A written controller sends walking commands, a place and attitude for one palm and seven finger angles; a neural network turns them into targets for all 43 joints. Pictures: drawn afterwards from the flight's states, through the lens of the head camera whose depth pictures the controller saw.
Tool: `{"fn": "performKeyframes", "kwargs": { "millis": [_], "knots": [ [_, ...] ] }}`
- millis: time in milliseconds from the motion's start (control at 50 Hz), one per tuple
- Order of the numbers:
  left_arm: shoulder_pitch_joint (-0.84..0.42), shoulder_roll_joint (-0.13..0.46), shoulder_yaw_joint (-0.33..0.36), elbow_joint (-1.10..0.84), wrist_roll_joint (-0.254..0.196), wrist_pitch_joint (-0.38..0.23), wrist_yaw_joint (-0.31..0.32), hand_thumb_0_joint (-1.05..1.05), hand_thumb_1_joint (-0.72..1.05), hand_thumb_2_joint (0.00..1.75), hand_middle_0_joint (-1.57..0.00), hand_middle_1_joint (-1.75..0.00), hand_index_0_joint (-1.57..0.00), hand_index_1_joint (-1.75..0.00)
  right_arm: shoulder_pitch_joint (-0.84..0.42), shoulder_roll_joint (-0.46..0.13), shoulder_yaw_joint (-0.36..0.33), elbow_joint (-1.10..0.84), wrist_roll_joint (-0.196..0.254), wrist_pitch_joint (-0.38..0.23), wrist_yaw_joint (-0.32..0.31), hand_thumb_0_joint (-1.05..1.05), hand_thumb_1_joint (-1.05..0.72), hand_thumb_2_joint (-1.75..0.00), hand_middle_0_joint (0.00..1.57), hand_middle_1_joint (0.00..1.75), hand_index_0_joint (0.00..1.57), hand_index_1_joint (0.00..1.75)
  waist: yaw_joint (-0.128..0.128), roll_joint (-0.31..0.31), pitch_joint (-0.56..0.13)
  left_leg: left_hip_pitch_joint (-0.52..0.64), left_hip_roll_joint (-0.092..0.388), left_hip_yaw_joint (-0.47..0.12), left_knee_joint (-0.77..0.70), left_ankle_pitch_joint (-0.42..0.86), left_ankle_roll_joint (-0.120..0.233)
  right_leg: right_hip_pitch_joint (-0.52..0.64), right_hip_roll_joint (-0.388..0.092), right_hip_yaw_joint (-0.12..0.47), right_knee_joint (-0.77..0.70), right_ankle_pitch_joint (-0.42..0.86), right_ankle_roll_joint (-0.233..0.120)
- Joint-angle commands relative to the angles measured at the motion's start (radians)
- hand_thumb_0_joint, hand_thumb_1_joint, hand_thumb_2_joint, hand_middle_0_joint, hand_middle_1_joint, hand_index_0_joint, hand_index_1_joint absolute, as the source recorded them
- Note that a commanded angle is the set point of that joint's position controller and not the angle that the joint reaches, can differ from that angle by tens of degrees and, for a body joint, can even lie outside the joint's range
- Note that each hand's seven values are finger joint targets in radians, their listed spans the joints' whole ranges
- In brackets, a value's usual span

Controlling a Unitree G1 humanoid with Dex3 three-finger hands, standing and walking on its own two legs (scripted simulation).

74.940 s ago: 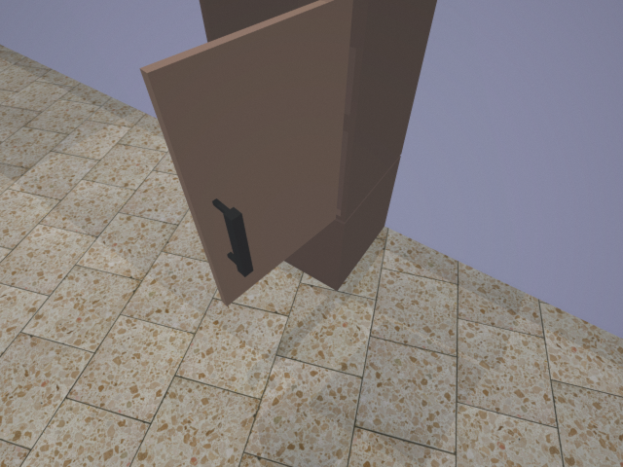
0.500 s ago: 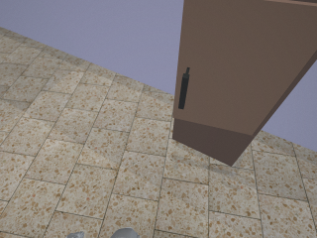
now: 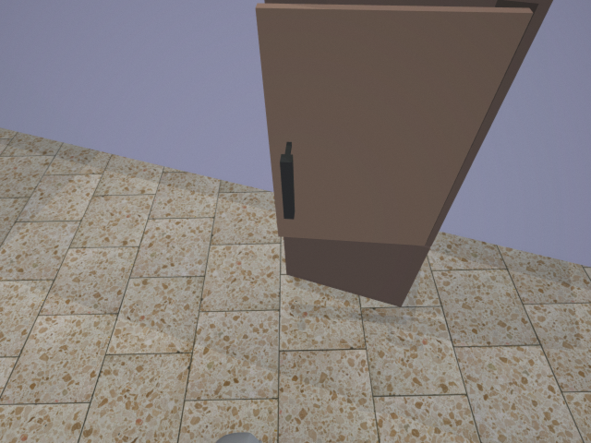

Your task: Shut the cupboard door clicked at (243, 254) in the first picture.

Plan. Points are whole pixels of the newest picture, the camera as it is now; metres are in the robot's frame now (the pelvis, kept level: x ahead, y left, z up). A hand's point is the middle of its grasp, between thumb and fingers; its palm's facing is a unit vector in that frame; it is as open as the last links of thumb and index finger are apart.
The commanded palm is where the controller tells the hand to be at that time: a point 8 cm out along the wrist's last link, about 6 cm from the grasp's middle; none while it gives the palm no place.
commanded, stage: take the last steps up to it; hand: left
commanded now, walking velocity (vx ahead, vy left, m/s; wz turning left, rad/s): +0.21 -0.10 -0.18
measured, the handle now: (289, 182) +0.64 +0.04 -0.09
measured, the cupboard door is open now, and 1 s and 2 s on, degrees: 13 13 13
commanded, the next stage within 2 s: come to a stop and stand still in 0.40 s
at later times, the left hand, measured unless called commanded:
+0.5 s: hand (213, 394) +0.22 +0.15 -0.16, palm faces -0.16 -0.97 -0.17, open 7.4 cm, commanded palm none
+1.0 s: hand (218, 383) +0.24 +0.15 -0.18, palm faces -0.04 -0.98 -0.22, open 7.3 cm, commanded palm none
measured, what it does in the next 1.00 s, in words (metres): walks ahead: left foot, then right foot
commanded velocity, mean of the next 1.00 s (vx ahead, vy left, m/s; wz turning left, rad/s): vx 0.00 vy -0.01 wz -0.05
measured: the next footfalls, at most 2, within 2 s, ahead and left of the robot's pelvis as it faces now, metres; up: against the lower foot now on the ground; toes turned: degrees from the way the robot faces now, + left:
left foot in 0.18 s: +0.09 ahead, +0.11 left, +0.00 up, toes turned +5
right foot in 0.56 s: +0.19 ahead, -0.18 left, +0.00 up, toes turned -11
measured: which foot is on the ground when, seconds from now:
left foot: up 0.00-0.16, down 0.18-0.56, up 0.58-0.86, down 0.88-1.00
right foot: down 0.00-0.18, up 0.20-0.54, down 0.56-0.90, up 0.92-1.00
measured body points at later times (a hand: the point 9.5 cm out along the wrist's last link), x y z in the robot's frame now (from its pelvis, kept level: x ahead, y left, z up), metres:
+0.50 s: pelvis +0.10 -0.02 +0.01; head +0.15 -0.01 +0.46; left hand +0.23 +0.21 -0.15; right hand +0.03 -0.25 -0.14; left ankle +0.05 +0.11 -0.73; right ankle +0.13 -0.17 -0.70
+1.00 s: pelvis +0.15 -0.04 +0.00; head +0.19 -0.02 +0.44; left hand +0.24 +0.20 -0.16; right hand +0.22 -0.28 -0.14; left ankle +0.18 +0.04 -0.73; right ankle +0.11 -0.17 -0.69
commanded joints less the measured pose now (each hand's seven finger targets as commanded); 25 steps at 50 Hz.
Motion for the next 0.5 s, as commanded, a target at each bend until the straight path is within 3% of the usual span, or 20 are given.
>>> {"fn": "performKeyframes", "kwargs": {
  "millis": [0,60,100,120,140,160,180,220,280,320,360,420,440,460,480],
  "knots": [
    [0.024,0.187,0.043,-0.039,0.001,-0.028,0.01,0.0,0.9,0.9,-0.2,-0.3,-0.2,-0.3,-0.041,-0.053,-0.012,-0.104,0.002,-0.052,0.015,0.0,-0.9,-0.9,0.2,0.3,0.2,0.3,0.019,-0.186,-0.043,-0.079,0.013,0.012,-0.048,0.059,-0.008,0.074,-0.243,0.21,-0.231,0.224,-0.189],
    [0.046,0.2,0.048,-0.012,0.004,-0.031,0.002,0.0,0.9,0.9,-0.2,-0.3,-0.2,-0.3,-0.035,-0.035,-0.007,-0.107,0.003,-0.068,0.018,0.0,-0.9,-0.9,0.2,0.3,0.2,0.3,0.024,-0.189,-0.021,0.017,-0.011,0.041,-0.26,0.076,0.006,0.043,-0.229,0.233,-0.225,0.149,-0.188],
    [0.021,0.187,0.047,-0.007,-0.006,-0.028,-0.004,0.0,0.9,0.9,-0.2,-0.3,-0.2,-0.3,0.06,-0.04,-0.003,-0.073,0.001,-0.083,0.008,0.0,-0.9,-0.9,0.2,0.3,0.2,0.3,-0.022,-0.163,-0.034,0.205,-0.034,0.073,-0.451,0.22,0.01,-0.038,-0.175,0.196,-0.161,0.088,-0.143],
    [0.019,0.159,0.041,-0.007,-0.013,-0.024,-0.007,0.0,0.9,0.9,-0.2,-0.3,-0.2,-0.3,0.122,-0.071,-0.007,-0.049,-0.001,-0.095,0.002,0.0,-0.9,-0.9,0.2,0.3,0.2,0.3,-0.047,-0.097,-0.043,0.359,-0.006,0.03,-0.559,0.25,0.021,-0.144,-0.132,0.168,-0.066,0.028,-0.104],
    [0.056,0.091,0.028,-0.014,-0.015,-0.022,-0.016,0.0,0.9,0.9,-0.2,-0.3,-0.2,-0.3,0.196,-0.162,-0.027,-0.028,-0.013,-0.104,-0.004,0.0,-0.9,-0.9,0.2,0.3,0.2,0.3,-0.065,0.171,-0.079,0.502,0.203,-0.258,-0.646,0.199,0.092,-0.312,-0.017,0.077,0.164,-0.091,-0.042],
    [0.024,0.085,0.02,-0.052,-0.012,-0.022,-0.021,0.0,0.9,0.9,-0.2,-0.3,-0.2,-0.3,0.29,-0.251,-0.039,-0.026,-0.024,-0.102,-0.017,0.0,-0.9,-0.9,0.2,0.3,0.2,0.3,-0.102,0.265,-0.08,0.513,0.432,-0.535,-0.763,0.135,0.211,-0.432,0.037,-0.009,0.434,-0.292,-0.006],
    [-0.027,0.121,0.029,-0.057,0.007,-0.015,-0.022,0.0,0.9,0.9,-0.2,-0.3,-0.2,-0.3,0.272,-0.241,-0.036,-0.021,-0.02,-0.101,-0.022,0.0,-0.9,-0.9,0.2,0.3,0.2,0.3,-0.095,0.161,-0.035,0.422,0.444,-0.534,-0.789,0.113,0.231,-0.466,-0.016,0.069,0.585,-0.261,-0.008],
    [-0.041,0.112,0.04,-0.037,0.01,-0.013,-0.034,0.0,0.9,0.9,-0.2,-0.3,-0.2,-0.3,0.173,-0.166,-0.012,-0.045,-0.017,-0.106,-0.025,0.0,-0.9,-0.9,0.2,0.3,0.2,0.3,-0.042,0.122,0.052,0.277,0.366,-0.372,-0.795,0.215,0.202,-0.456,-0.07,0.079,0.68,-0.112,0.009],
    [-0.002,0.077,0.031,-0.009,0.001,-0.003,-0.042,0.0,0.9,0.9,-0.2,-0.3,-0.2,-0.3,0.138,-0.128,0.0,-0.035,-0.014,-0.122,-0.028,0.0,-0.9,-0.9,0.2,0.3,0.2,0.3,-0.004,0.105,-0.015,0.343,0.283,-0.144,-0.744,0.536,0.179,-0.402,-0.071,0.045,0.587,-0.024,0.034],
    [-0.003,0.058,0.023,0.001,-0.003,0.001,-0.04,0.0,0.9,0.9,-0.2,-0.3,-0.2,-0.3,0.147,-0.123,-0.003,-0.016,-0.011,-0.12,-0.025,0.0,-0.9,-0.9,0.2,0.3,0.2,0.3,-0.004,0.101,-0.039,0.36,0.259,-0.06,-0.726,0.615,0.173,-0.361,-0.069,0.01,0.494,0.013,0.039],
    [-0.046,0.045,0.015,-0.008,-0.002,-0.003,-0.04,0.0,0.9,0.9,-0.2,-0.3,-0.2,-0.3,0.163,-0.124,-0.009,0.0,-0.012,-0.116,-0.021,0.0,-0.9,-0.9,0.2,0.3,0.2,0.3,-0.016,0.098,-0.03,0.357,0.256,-0.022,-0.712,0.657,0.17,-0.324,-0.071,-0.022,0.365,0.037,0.036],
    [-0.079,0.043,0.013,-0.015,-0.001,-0.005,-0.041,0.0,0.9,0.9,-0.2,-0.3,-0.2,-0.3,0.166,-0.125,-0.02,0.02,-0.013,-0.103,-0.013,0.0,-0.9,-0.9,0.2,0.3,0.2,0.3,-0.029,0.129,-0.006,0.317,0.25,-0.007,-0.703,0.561,0.164,-0.24,-0.049,-0.072,0.235,0.05,0.032],
    [-0.085,0.05,0.015,-0.019,0.0,-0.008,-0.04,0.0,0.9,0.9,-0.2,-0.3,-0.2,-0.3,0.156,-0.123,-0.022,0.021,-0.013,-0.099,-0.012,0.0,-0.9,-0.9,0.2,0.3,0.2,0.3,-0.026,0.136,0.021,0.286,0.26,-0.017,-0.693,0.53,0.165,-0.203,-0.048,-0.079,0.19,0.039,0.026],
    [-0.069,0.051,0.016,-0.015,0.002,-0.009,-0.041,0.0,0.9,0.9,-0.2,-0.3,-0.2,-0.3,0.145,-0.13,-0.025,0.024,-0.013,-0.096,-0.011,0.0,-0.9,-0.9,0.2,0.3,0.2,0.3,-0.015,0.145,0.002,0.279,0.255,-0.016,-0.671,0.498,0.158,-0.152,-0.039,-0.084,0.135,0.061,0.023],
    [-0.02,0.057,0.021,0.0,0.001,-0.015,-0.04,0.0,0.9,0.9,-0.2,-0.3,-0.2,-0.3,0.127,-0.131,-0.026,0.025,-0.01,-0.091,-0.011,0.0,-0.9,-0.9,0.2,0.3,0.2,0.3,0.011,0.129,-0.024,0.262,0.232,0.001,-0.616,0.476,0.138,-0.057,-0.021,-0.099,0.053,0.112,0.019]
  ]
}}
